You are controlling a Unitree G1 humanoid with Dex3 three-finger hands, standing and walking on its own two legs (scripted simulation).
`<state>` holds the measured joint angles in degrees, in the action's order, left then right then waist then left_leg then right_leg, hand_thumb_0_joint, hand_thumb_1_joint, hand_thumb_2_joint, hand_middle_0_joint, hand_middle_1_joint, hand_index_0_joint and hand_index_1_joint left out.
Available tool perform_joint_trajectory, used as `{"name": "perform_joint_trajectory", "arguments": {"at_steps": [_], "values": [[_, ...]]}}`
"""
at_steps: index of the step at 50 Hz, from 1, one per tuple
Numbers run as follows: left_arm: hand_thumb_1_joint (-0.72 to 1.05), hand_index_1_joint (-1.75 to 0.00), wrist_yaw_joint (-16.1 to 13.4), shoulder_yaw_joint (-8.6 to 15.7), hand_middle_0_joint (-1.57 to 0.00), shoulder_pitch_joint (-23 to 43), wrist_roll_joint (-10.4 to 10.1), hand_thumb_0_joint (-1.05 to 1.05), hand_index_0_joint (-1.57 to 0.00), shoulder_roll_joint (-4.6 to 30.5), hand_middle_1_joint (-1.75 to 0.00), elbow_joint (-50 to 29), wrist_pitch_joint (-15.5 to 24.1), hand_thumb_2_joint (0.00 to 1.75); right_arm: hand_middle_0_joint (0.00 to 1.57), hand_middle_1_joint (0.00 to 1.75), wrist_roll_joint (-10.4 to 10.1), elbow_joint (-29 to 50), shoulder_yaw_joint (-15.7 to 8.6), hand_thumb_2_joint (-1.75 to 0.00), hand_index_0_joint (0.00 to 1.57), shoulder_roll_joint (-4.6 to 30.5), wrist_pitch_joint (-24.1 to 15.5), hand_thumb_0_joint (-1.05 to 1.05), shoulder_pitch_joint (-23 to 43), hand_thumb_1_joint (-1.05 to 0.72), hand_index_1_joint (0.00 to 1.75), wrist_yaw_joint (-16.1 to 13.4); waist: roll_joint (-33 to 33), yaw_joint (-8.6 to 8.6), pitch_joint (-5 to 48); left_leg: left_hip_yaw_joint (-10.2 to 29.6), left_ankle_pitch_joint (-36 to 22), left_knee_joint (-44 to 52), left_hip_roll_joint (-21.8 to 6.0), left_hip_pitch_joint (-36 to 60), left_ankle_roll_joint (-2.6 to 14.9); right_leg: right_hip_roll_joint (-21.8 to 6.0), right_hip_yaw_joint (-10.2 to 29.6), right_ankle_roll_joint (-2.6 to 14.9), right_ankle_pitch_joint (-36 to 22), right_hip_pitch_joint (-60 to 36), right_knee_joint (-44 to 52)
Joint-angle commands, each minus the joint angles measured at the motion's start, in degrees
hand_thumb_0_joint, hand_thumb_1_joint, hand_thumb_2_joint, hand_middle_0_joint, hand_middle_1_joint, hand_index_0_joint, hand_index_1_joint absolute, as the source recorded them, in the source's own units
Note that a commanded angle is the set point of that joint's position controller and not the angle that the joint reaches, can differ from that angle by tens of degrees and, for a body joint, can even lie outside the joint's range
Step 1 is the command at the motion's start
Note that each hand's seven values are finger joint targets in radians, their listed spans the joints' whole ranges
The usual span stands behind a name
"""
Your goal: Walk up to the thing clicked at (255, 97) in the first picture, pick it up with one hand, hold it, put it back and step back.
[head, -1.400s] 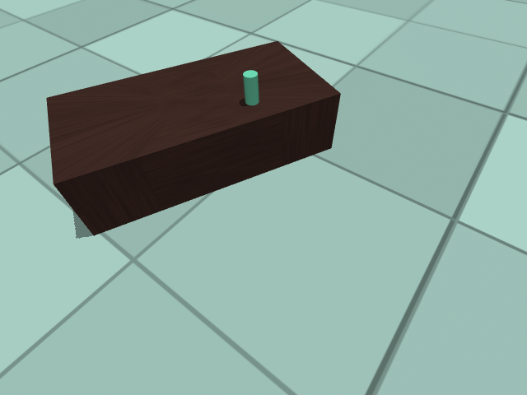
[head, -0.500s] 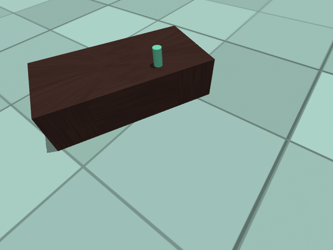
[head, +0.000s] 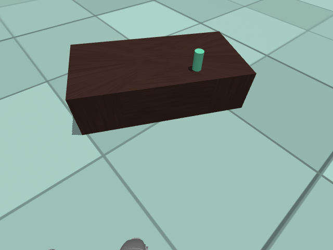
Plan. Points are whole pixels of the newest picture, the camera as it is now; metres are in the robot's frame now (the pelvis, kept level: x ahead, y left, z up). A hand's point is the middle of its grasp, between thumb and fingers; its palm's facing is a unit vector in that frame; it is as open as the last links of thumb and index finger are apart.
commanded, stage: walk up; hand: right
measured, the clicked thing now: (198, 60) +1.38 -0.11 -0.34
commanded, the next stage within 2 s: none
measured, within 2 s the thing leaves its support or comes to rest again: neither
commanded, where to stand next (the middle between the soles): +0.87 -0.05 m, yaw +19 degrees
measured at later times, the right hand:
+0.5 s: hand (272, 210) +0.28 -0.28 -0.16, palm faces -0.17 +0.91 -0.37, open 7.4 cm
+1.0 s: hand (247, 120) +0.62 -0.26 -0.12, palm faces -0.27 +0.85 -0.45, open 7.4 cm
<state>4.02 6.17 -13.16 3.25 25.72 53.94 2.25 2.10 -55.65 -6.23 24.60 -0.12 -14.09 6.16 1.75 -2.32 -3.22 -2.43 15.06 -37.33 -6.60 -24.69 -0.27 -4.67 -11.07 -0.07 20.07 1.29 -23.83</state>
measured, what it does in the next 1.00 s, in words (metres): walks ahead: left foot, then right foot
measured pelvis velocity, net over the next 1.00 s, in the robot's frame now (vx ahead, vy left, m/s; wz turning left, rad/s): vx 0.43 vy -0.02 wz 0.26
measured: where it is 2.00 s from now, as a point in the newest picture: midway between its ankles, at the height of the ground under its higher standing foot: (187, 157)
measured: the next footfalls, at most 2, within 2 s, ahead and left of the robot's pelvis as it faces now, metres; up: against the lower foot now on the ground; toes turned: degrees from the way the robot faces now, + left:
left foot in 0.04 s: +0.15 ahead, +0.16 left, +0.00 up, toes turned +7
right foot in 0.48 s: +0.38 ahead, -0.12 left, +0.00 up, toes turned +3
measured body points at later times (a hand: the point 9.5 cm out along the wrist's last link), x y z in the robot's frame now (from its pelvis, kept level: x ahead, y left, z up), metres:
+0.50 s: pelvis +0.22 -0.01 -0.02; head +0.23 -0.02 +0.43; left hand +0.27 +0.33 -0.11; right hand +0.29 -0.33 -0.13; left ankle +0.11 +0.15 -0.73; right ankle +0.34 -0.12 -0.74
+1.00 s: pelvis +0.43 -0.02 -0.02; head +0.45 +0.01 +0.43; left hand +0.37 +0.29 -0.15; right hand +0.63 -0.30 -0.09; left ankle +0.47 +0.10 -0.74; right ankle +0.40 -0.14 -0.67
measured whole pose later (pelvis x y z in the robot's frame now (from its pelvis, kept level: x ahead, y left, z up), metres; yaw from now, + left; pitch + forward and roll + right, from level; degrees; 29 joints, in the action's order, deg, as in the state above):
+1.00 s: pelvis +0.43 -0.02 -0.02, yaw +15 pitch -3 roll +1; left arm 3.5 3.1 -21.1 1.2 24.5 48.2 0.0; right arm -0.1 -44.7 -3.1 23.2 -5.5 -14.7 1.0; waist 4.4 -2.4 -5.6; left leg -5.3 14.2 -38.1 -1.1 -21.1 2.5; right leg -1.2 -2.1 2.5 26.8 20.7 -65.0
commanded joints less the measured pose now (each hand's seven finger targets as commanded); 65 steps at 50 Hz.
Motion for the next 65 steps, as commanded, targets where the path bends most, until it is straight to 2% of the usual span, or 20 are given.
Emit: {"name": "perform_joint_trajectory", "arguments": {"at_steps": [1,2,3,4,10,18,23,25,26,30,34,40,43,44,45,46,51,57,63,65], "values": [[0.90,-0.30,-0.1,2.2,-0.20,7.9,0.2,0.00,-0.20,11.0,-0.30,-7.8,0.7,0.90,0.20,0.30,-0.2,2.6,-4.0,-0.90,0.20,12.1,-2.6,0.00,-8.9,-0.90,0.30,-1.8,-4.1,7.17,2.8,-6.2,2.2,1.2,5.7,25.3,1.77,-7.7,2.5,8.27,17.1,24.3,-7.3],[0.90,-0.30,0.2,1.0,-0.20,5.5,-0.2,0.00,-0.20,7.3,-0.30,-7.8,0.3,0.90,0.20,0.30,0.0,1.4,-4.9,-0.90,0.20,15.1,-3.0,0.00,-14.8,-0.90,0.30,-2.8,-14.3,9.92,3.8,1.1,13.2,6.9,4.7,32.7,5.04,-2.9,-0.5,6.57,10.8,31.8,-26.6],[0.90,-0.30,0.4,-0.5,-0.20,5.8,-0.9,0.00,-0.20,3.0,-0.30,-10.0,0.5,0.90,0.20,0.30,0.7,2.8,-5.6,-0.90,0.20,21.1,-3.7,0.00,-18.7,-0.90,0.30,-3.8,-26.6,11.08,2.1,34.7,30.7,21.9,-11.5,32.6,11.31,4.8,1.5,3.45,15.7,44.5,-46.0],[0.90,-0.30,0.0,0.5,-0.20,7.9,-1.4,0.00,-0.20,10.0,-0.30,-11.1,0.7,0.90,0.20,0.30,-1.6,6.0,-5.5,-0.90,0.20,24.0,-4.0,0.00,-13.7,-0.90,0.30,-3.6,-14.6,9.42,2.7,54.5,40.6,32.2,-19.6,23.7,18.12,2.1,13.0,3.95,14.2,42.7,-47.2],[0.90,-0.30,1.0,1.4,-0.20,-2.0,-2.1,0.00,-0.20,11.7,-0.30,-4.5,-0.2,0.90,0.20,0.30,-1.8,9.6,-2.0,-0.90,0.20,15.3,-6.2,0.00,-4.2,-0.90,0.30,-4.5,-9.1,1.33,-0.3,18.5,13.4,25.3,-7.1,10.3,11.81,-3.9,12.5,0.68,-2.1,28.7,-32.9],[0.90,-0.30,2.4,1.8,-0.20,7.3,-1.7,0.00,-0.20,9.3,-0.30,-9.7,0.7,0.90,0.20,0.30,-1.7,11.5,-2.5,-0.90,0.20,16.0,-7.3,0.00,-7.5,-0.90,0.30,-4.8,-7.8,3.87,-1.7,13.8,6.8,23.3,-6.9,10.6,11.46,-2.5,9.8,0.71,-11.3,25.0,-14.1],[0.90,-0.30,1.4,3.8,-0.20,-4.8,-1.5,0.00,-0.20,10.6,-0.30,-6.9,1.9,0.90,0.20,0.30,-1.1,12.8,-1.0,-0.90,0.20,12.6,-6.6,0.00,-6.2,-0.90,0.30,-5.7,-1.3,-3.79,5.3,6.3,-13.5,-1.5,-1.9,4.7,7.36,2.6,7.1,3.06,-4.8,0.9,-7.0],[0.90,-0.30,-0.3,5.3,-0.20,-12.4,-1.2,0.00,-0.20,18.8,-0.30,-6.7,3.0,0.90,0.20,0.30,-2.3,14.5,1.3,-0.90,0.20,6.4,-6.4,0.00,-9.0,-0.90,0.30,-6.1,18.5,-5.31,7.0,0.3,13.3,-29.7,11.4,-17.0,3.17,-19.8,44.2,8.28,15.7,-10.1,12.7],[0.90,-0.30,-0.3,4.7,-0.20,-8.9,-1.8,0.00,-0.20,18.3,-0.30,-7.7,2.5,0.90,0.20,0.30,-1.6,13.2,-0.1,-0.90,0.20,11.8,-5.9,0.00,-6.1,-0.90,0.30,-6.8,10.9,-4.98,4.9,6.0,14.0,-35.3,6.6,-15.3,3.36,-21.3,45.7,12.33,16.4,-3.0,12.1],[0.90,-0.30,-0.8,2.4,-0.20,-1.2,-2.3,0.00,-0.20,11.6,-0.30,-9.6,2.7,0.90,0.20,0.30,-2.2,8.6,-0.2,-0.90,0.20,11.0,-5.4,0.00,-10.1,-0.90,0.30,-5.2,9.0,1.02,-1.0,5.9,3.5,-25.0,1.3,-7.4,2.81,-11.0,20.6,9.70,1.2,10.1,10.4],[0.90,-0.30,-0.6,2.4,-0.20,-4.2,-1.8,0.00,-0.20,11.7,-0.30,-11.2,3.1,0.90,0.20,0.30,-1.3,10.7,0.1,-0.90,0.20,9.6,-5.2,0.00,-4.4,-0.90,0.30,-4.0,6.9,-0.77,-1.2,2.5,4.1,-11.4,1.3,-8.2,0.55,-11.7,15.8,14.21,-7.8,7.6,9.6],[0.90,-0.30,-0.1,1.9,-0.20,-6.1,-1.5,0.00,-0.20,12.7,-0.30,-12.7,2.0,0.90,0.20,0.30,-1.9,12.6,-0.3,-0.90,0.20,8.6,-5.2,0.00,-0.6,-0.90,0.30,-4.0,4.3,-1.20,1.0,-3.0,-3.4,-0.7,3.8,1.2,1.69,-10.3,10.5,10.45,-13.5,8.0,4.6],[0.90,-0.30,-0.4,0.5,-0.20,-5.1,-1.9,0.00,-0.20,10.9,-0.30,-14.0,1.4,0.90,0.20,0.30,-1.5,10.7,-1.6,-0.90,0.20,10.8,-6.0,0.00,-8.2,-0.90,0.30,-5.1,-2.7,4.70,4.4,-4.0,-4.6,5.5,7.0,21.3,3.90,-6.5,5.2,8.74,-21.7,17.5,-11.8],[0.90,-0.30,-0.8,-0.5,-0.20,-6.7,-2.4,0.00,-0.20,8.0,-0.30,-14.5,1.3,0.90,0.20,0.30,-0.4,9.8,-2.6,-0.90,0.20,14.2,-6.4,0.00,-14.6,-0.90,0.30,-5.8,-10.5,7.71,8.6,6.8,3.2,9.6,1.0,29.8,7.28,-2.8,3.1,6.59,-19.0,23.9,-28.1],[0.90,-0.30,-0.8,-1.0,-0.20,-9.3,-2.6,0.00,-0.20,4.2,-0.30,-15.2,1.1,0.90,0.20,0.30,0.3,11.2,-3.9,-0.90,0.20,20.0,-6.5,0.00,-17.1,-0.90,0.30,-6.7,-19.7,6.91,11.2,36.6,6.4,15.1,-16.6,38.6,13.00,4.8,4.3,3.12,11.4,39.5,-41.5],[0.90,-0.30,-1.5,0.9,-0.20,-8.6,-2.2,0.00,-0.20,12.5,-0.30,-14.2,0.2,0.90,0.20,0.30,-2.4,12.7,-4.6,-0.90,0.20,21.8,-6.3,0.00,-15.1,-0.90,0.30,-7.0,-8.5,7.28,12.8,45.8,13.4,19.6,-21.5,33.5,18.08,2.5,13.5,3.20,12.5,39.2,-45.3],[0.90,-0.30,-0.5,1.4,-0.20,-11.0,-2.2,0.00,-0.20,11.0,-0.30,-9.9,-0.4,0.90,0.20,0.30,-2.6,13.3,-1.4,-0.90,0.20,15.0,-6.9,0.00,-5.0,-0.90,0.30,-6.8,-7.3,1.53,-0.1,15.1,-5.0,18.6,-10.9,10.6,13.04,-3.4,14.6,1.35,2.6,30.6,-39.6],[0.90,-0.30,1.7,1.6,-0.20,-4.2,-1.7,0.00,-0.20,9.2,-0.30,-10.8,-0.7,0.90,0.20,0.30,-1.7,13.2,-2.4,-0.90,0.20,17.6,-7.5,0.00,-5.4,-0.90,0.30,-5.8,-11.7,3.51,-0.6,9.4,9.6,20.6,-7.9,6.5,12.48,-3.0,9.9,0.48,-4.9,26.4,-21.7],[0.90,-0.30,1.1,4.1,-0.20,-13.5,-1.3,0.00,-0.20,12.9,-0.30,-6.0,0.9,0.90,0.20,0.30,-0.8,12.9,-0.5,-0.90,0.20,12.9,-5.7,0.00,-2.8,-0.90,0.30,-5.9,2.2,-3.59,4.3,1.5,17.8,-3.0,-1.3,-7.3,7.22,2.4,6.5,1.94,0.5,-0.2,-10.7],[0.90,-0.30,-0.4,4.9,-0.20,-16.2,-1.2,0.00,-0.20,19.7,-0.30,-8.1,2.0,0.90,0.20,0.30,-1.8,14.8,1.3,-0.90,0.20,8.8,-5.7,0.00,-1.1,-0.90,0.30,-6.3,18.4,-5.75,1.2,-0.7,16.3,-31.8,8.2,-24.4,2.30,-19.2,46.7,12.31,21.8,-0.3,12.8]]}}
